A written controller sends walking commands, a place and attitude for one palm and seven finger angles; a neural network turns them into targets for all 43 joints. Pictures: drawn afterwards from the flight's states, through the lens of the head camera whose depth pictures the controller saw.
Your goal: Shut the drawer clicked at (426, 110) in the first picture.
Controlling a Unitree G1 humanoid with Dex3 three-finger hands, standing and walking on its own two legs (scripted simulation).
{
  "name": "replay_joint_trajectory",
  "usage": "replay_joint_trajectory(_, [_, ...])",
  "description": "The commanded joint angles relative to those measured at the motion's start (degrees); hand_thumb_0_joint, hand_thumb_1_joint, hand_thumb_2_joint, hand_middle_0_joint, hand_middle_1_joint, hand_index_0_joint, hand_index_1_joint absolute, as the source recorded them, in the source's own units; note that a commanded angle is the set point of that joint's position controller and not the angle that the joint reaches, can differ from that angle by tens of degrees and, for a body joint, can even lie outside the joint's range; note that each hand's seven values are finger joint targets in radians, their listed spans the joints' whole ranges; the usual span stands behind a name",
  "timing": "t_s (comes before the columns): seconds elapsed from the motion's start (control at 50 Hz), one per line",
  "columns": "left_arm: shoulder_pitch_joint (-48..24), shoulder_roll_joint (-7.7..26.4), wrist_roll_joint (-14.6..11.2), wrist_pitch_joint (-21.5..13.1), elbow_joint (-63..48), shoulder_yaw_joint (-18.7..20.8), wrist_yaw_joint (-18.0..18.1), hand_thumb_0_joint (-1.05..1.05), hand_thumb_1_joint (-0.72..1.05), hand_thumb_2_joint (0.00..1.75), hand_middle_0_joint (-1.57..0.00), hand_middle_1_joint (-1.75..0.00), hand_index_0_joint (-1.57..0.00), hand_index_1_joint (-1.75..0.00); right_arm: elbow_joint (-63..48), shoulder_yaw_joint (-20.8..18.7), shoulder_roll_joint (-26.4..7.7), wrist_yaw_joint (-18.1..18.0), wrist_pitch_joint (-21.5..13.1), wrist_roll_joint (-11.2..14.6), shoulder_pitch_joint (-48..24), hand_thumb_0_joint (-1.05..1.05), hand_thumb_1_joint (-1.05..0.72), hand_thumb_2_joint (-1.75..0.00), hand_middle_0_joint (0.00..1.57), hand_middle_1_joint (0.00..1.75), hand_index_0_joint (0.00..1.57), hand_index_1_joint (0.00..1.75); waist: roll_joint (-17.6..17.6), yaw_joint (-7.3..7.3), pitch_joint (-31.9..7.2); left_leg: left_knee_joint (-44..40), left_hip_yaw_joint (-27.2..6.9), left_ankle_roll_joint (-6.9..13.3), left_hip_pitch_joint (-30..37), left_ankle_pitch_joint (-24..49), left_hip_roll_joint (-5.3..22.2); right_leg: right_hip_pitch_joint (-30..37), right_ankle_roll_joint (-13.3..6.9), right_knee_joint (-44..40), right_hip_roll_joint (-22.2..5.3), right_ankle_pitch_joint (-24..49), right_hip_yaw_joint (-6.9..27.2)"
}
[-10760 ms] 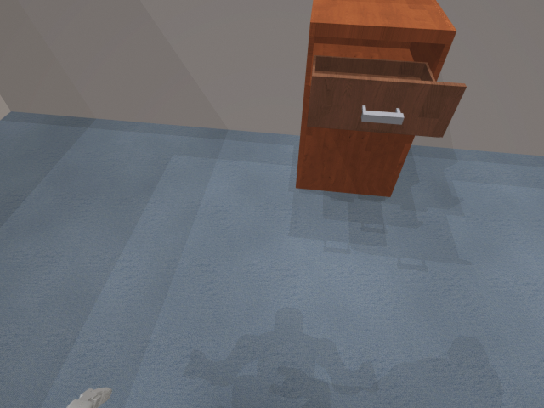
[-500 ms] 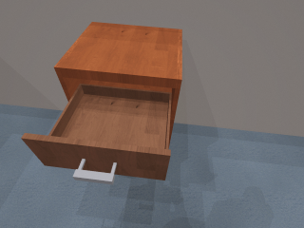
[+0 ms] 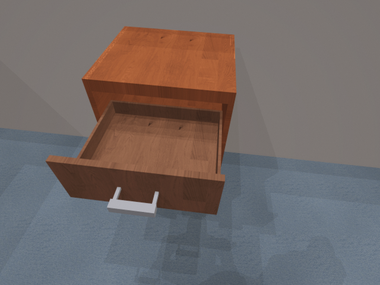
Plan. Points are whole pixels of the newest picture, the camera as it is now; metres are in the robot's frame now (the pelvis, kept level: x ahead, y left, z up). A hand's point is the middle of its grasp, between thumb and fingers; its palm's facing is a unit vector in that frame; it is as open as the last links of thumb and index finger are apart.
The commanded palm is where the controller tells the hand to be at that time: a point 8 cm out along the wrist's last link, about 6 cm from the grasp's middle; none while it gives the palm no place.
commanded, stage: look again from close up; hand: left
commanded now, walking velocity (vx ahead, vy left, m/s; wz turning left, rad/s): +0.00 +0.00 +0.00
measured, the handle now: (134, 200) +0.34 +0.17 -0.08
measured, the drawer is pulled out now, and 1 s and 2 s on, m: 0.30 0.30 0.30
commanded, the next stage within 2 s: come to a stop and stand still in 0.08 s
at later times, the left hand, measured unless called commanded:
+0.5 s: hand out of the picture +0.02 +0.19 -0.18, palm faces -0.02 -0.98 -0.19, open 7.4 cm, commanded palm none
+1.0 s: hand out of the picture +0.07 +0.18 -0.17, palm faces +0.00 -0.97 -0.22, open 7.4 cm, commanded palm none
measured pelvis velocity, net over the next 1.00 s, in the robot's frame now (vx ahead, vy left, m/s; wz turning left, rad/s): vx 0.05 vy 0.00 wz -0.01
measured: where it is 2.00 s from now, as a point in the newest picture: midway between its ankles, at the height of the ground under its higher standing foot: outside the picture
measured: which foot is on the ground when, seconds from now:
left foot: down 0.00-1.00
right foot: down 0.00-1.00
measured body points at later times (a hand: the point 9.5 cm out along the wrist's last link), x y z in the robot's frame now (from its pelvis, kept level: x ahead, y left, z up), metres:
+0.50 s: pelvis +0.01 +0.02 +0.00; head +0.03 +0.02 +0.45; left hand +0.02 +0.24 -0.16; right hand +0.03 -0.21 -0.15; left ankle +0.04 +0.11 -0.73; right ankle -0.01 -0.10 -0.73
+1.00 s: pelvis +0.05 +0.00 +0.00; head +0.06 +0.00 +0.45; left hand +0.07 +0.24 -0.15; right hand +0.06 -0.23 -0.15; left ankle +0.04 +0.11 -0.73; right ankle -0.01 -0.10 -0.73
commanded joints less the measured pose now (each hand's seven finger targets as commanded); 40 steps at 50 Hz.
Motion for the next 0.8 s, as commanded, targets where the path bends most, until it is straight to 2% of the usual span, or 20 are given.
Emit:
replay_joint_trajectory(0.0, [3.00,5.39,-0.35,-0.68,-2.86,1.09,0.03,0.00,0.90,0.90,-0.20,-0.30,-0.20,-0.30,-3.20,-1.13,-6.39,0.02,-1.00,-0.09,1.87,0.00,-0.90,-0.90,0.20,0.30,0.20,0.30,1.71,0.32,3.88,-10.86,-7.57,1.69,-3.19,-8.01,4.40,-4.19,-1.42,-8.18,-3.99,-3.77,6.23])
replay_joint_trajectory(0.02, [2.68,5.44,-0.45,-0.59,-2.87,1.08,-0.12,0.00,0.90,0.90,-0.20,-0.30,-0.20,-0.30,-3.11,-1.16,-6.51,-0.02,-1.22,-0.04,1.97,0.00,-0.90,-0.90,0.20,0.30,0.20,0.30,3.40,0.43,3.28,-12.57,-8.53,2.02,-2.75,-7.81,5.14,-3.57,-1.31,-7.37,-3.63,-2.19,5.63])
replay_joint_trajectory(0.06, [3.29,5.19,-0.40,-0.73,-2.98,0.89,-0.15,0.00,0.90,0.90,-0.20,-0.30,-0.20,-0.30,-3.18,-1.21,-7.04,0.05,-1.33,0.07,1.67,0.00,-0.90,-0.90,0.20,0.30,0.20,0.30,2.81,0.77,1.92,-13.20,-9.45,2.25,-2.50,-8.17,5.59,-2.47,-0.96,-7.01,-3.54,-0.68,5.03])
replay_joint_trajectory(0.12, [3.42,5.46,-0.46,-0.93,-2.62,0.83,-0.28,0.00,0.90,0.90,-0.20,-0.30,-0.20,-0.30,-2.54,-1.12,-6.74,0.05,-1.70,0.26,1.84,0.00,-0.90,-0.90,0.20,0.30,0.20,0.30,2.88,0.89,0.69,-13.26,-8.91,2.38,-0.98,-4.17,5.57,-1.32,-0.86,-7.27,-3.87,2.21,5.12])
replay_joint_trajectory(0.2, [3.52,5.37,-0.49,-1.32,-2.18,0.71,-0.16,0.00,0.90,0.90,-0.20,-0.30,-0.20,-0.30,-1.64,-0.87,-6.16,0.07,-1.93,0.44,2.31,0.00,-0.90,-0.90,0.20,0.30,0.20,0.30,-0.43,0.50,-0.05,-10.02,-6.65,2.08,1.29,2.11,4.83,-1.26,-0.87,-8.37,-5.02,5.35,5.90])
replay_joint_trajectory(0.32, [3.71,5.42,-0.63,-1.25,-1.20,0.45,-0.16,0.00,0.90,0.90,-0.20,-0.30,-0.20,-0.30,-0.04,-0.72,-5.79,-0.10,-2.22,0.55,2.20,0.00,-0.90,-0.90,0.20,0.30,0.20,0.30,0.91,0.62,0.93,-10.28,-6.22,2.17,2.84,6.72,5.15,-1.41,-0.58,-8.44,-5.02,8.15,5.69])
replay_joint_trajectory(0.34, [7.39,5.80,0.25,-2.21,1.02,0.32,1.84,0.00,0.90,0.90,-0.20,-0.30,-0.20,-0.30,-3.87,-0.69,-7.01,-0.34,-2.42,0.85,-2.68,0.00,-0.90,-0.90,0.20,0.30,0.20,0.30,-3.07,2.42,2.83,1.02,-3.93,0.53,-0.10,11.95,5.66,-2.31,-0.01,-10.69,-7.29,23.05,9.59])
replay_joint_trajectory(0.36, [2.79,7.76,-0.52,-2.52,-1.64,0.32,1.31,0.00,0.90,0.90,-0.20,-0.30,-0.20,-0.30,-4.80,-0.35,-4.66,0.18,-1.62,0.63,1.64,0.00,-0.90,-0.90,0.20,0.30,0.20,0.30,-2.03,-1.85,-0.75,-1.12,-3.18,0.07,0.44,-1.51,3.61,-3.36,-2.02,-11.67,-9.82,5.51,10.08])
replay_joint_trajectory(0.38, [0.49,7.49,-0.51,-2.27,-2.73,0.36,0.72,0.00,0.90,0.90,-0.20,-0.30,-0.20,-0.30,-4.14,-0.38,-4.54,0.36,-1.41,0.22,1.59,0.00,-0.90,-0.90,0.20,0.30,0.20,0.30,3.09,-1.59,2.02,-3.13,-3.41,0.28,0.31,-2.46,2.97,-6.76,-2.81,-10.68,-8.30,-4.48,8.96])
replay_joint_trajectory(0.4, [0.97,7.16,-0.52,-2.32,-2.63,0.28,0.53,0.00,0.90,0.90,-0.20,-0.30,-0.20,-0.30,-4.01,-0.23,-5.06,0.51,-1.62,0.09,2.70,0.00,-0.90,-0.90,0.20,0.30,0.20,0.30,4.90,-1.78,0.99,-3.94,-4.46,0.88,-0.66,0.68,3.71,-5.68,-2.70,-9.00,-6.13,-4.16,7.75])
replay_joint_trajectory(0.42, [1.72,7.15,-0.42,-1.99,-2.58,0.49,0.27,0.00,0.90,0.90,-0.20,-0.30,-0.20,-0.30,-4.10,-0.32,-5.67,0.47,-1.92,-0.06,3.31,0.00,-0.90,-0.90,0.20,0.30,0.20,0.30,8.17,-0.96,-1.34,-5.57,-5.83,1.77,-0.24,1.47,4.73,-3.95,-2.39,-6.41,-4.85,-1.68,6.38])
replay_joint_trajectory(0.44, [2.71,6.34,-0.42,-1.65,-2.54,0.47,0.29,0.00,0.90,0.90,-0.20,-0.30,-0.20,-0.30,-4.85,-0.45,-6.39,0.27,-1.88,0.01,2.99,0.00,-0.90,-0.90,0.20,0.30,0.20,0.30,9.03,-0.60,-1.54,-7.12,-7.73,2.55,-1.52,-0.22,5.55,-2.87,-1.93,-4.95,-3.69,-2.12,5.23])
replay_joint_trajectory(0.48, [3.66,5.26,-0.27,-1.48,-2.15,0.11,0.17,0.00,0.90,0.90,-0.20,-0.30,-0.20,-0.30,-5.52,-0.41,-6.59,0.10,-1.93,0.29,1.65,0.00,-0.90,-0.90,0.20,0.30,0.20,0.30,5.47,0.35,-0.05,-8.15,-8.42,3.06,-3.48,-0.36,5.76,-1.93,-1.50,-4.92,-3.13,-0.48,4.91])
replay_joint_trajectory(0.5, [3.81,5.01,-0.33,-1.51,-1.98,-0.05,0.12,0.00,0.90,0.90,-0.20,-0.30,-0.20,-0.30,-5.74,-0.28,-6.45,0.02,-1.95,0.38,1.41,0.00,-0.90,-0.90,0.20,0.30,0.20,0.30,2.93,0.49,0.74,-7.55,-7.65,2.98,-3.18,0.50,5.44,-2.13,-1.47,-5.69,-3.53,0.61,5.45])
replay_joint_trajectory(0.56, [3.27,4.95,-0.35,-1.38,-2.27,0.03,0.07,0.00,0.90,0.90,-0.20,-0.30,-0.20,-0.30,-5.31,-0.32,-6.60,-0.09,-2.19,0.37,2.33,0.00,-0.90,-0.90,0.20,0.30,0.20,0.30,-0.39,0.34,1.22,-7.09,-6.98,2.90,-1.65,4.62,5.22,-2.63,-1.28,-5.55,-4.05,3.15,5.72])
replay_joint_trajectory(0.6, [3.05,5.16,-0.39,-1.30,-2.45,0.05,0.13,0.00,0.90,0.90,-0.20,-0.30,-0.20,-0.30,-4.87,-0.19,-6.57,-0.13,-2.26,0.44,2.53,0.00,-0.90,-0.90,0.20,0.30,0.20,0.30,-0.87,0.28,1.40,-7.06,-6.39,2.77,-0.56,6.74,5.00,-2.53,-1.03,-5.76,-4.40,4.62,5.90])
replay_joint_trajectory(0.64, [3.09,5.53,-0.47,-1.11,-2.63,0.17,0.12,0.00,0.90,0.90,-0.20,-0.30,-0.20,-0.30,-4.47,-0.20,-6.92,-0.21,-2.45,0.36,2.68,0.00,-0.90,-0.90,0.20,0.30,0.20,0.30,1.35,0.45,0.89,-7.59,-6.69,2.95,0.60,9.66,5.40,-2.48,-0.97,-4.86,-4.16,5.42,5.61])
replay_joint_trajectory(0.7, [3.14,5.74,-0.45,-0.94,-2.82,0.34,0.20,0.00,0.90,0.90,-0.20,-0.30,-0.20,-0.30,-4.19,-0.08,-6.88,-0.29,-2.39,0.45,2.36,0.00,-0.90,-0.90,0.20,0.30,0.20,0.30,0.30,0.59,0.73,-7.66,-6.42,2.92,1.10,10.36,5.23,-1.63,-0.83,-5.49,-4.41,5.90,5.71])
replay_joint_trajectory(0.72, [2.85,6.06,-0.53,-0.86,-2.80,0.44,0.04,0.00,0.90,0.90,-0.20,-0.30,-0.20,-0.30,-3.80,-0.08,-6.91,-0.31,-2.54,0.36,2.26,0.00,-0.90,-0.90,0.20,0.30,0.20,0.30,2.16,0.87,0.70,-8.18,-6.45,2.97,1.52,12.01,5.29,-1.50,-0.83,-5.15,-4.47,6.83,5.36])
replay_joint_trajectory(0.78, [2.90,6.19,-0.55,-0.97,-3.03,0.52,0.18,0.00,0.90,0.90,-0.20,-0.30,-0.20,-0.30,-3.47,-0.09,-6.96,-0.46,-2.56,0.41,2.21,0.00,-0.90,-0.90,0.20,0.30,0.20,0.30,0.35,0.74,-1.57,-6.70,-5.89,2.79,3.95,15.97,5.31,-0.40,-0.85,-5.15,-4.92,9.98,5.62])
